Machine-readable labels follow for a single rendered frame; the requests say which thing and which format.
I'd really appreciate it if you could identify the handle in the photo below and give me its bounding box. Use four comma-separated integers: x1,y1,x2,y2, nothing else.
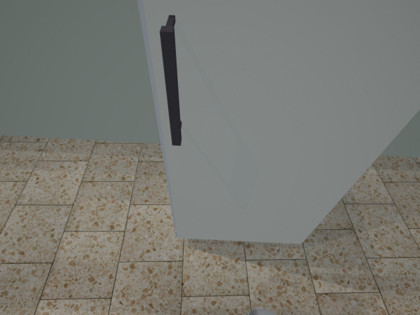
160,15,182,146

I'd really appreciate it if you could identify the fridge door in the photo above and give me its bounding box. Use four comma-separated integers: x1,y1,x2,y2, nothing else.
143,0,420,244

